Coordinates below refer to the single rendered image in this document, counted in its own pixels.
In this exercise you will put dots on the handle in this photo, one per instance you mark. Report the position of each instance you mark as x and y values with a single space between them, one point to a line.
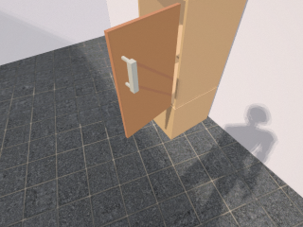
132 74

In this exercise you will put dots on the cupboard door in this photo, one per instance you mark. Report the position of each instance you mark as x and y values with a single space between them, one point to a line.
150 40

